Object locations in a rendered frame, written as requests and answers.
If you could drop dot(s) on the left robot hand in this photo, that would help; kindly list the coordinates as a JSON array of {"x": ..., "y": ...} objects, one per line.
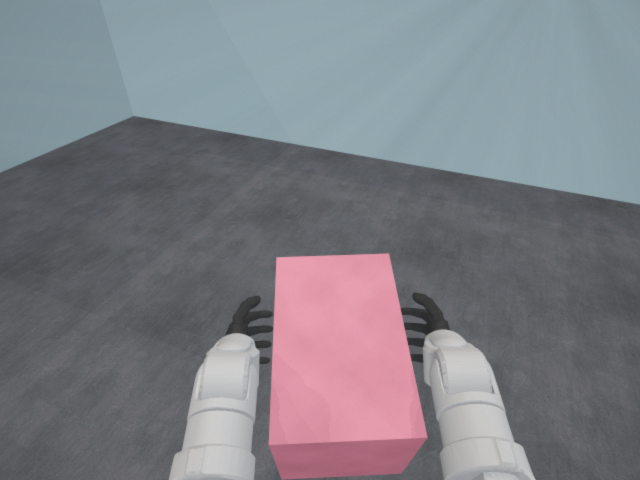
[{"x": 243, "y": 317}]

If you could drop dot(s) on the right robot hand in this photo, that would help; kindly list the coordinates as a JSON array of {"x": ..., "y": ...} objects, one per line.
[{"x": 432, "y": 315}]

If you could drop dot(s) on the carton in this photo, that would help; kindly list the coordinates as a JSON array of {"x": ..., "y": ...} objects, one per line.
[{"x": 344, "y": 399}]

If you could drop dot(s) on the robot right forearm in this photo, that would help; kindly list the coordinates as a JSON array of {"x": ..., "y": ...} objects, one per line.
[{"x": 476, "y": 436}]

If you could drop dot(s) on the robot left forearm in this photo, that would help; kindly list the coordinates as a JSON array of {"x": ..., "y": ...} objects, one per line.
[{"x": 218, "y": 437}]

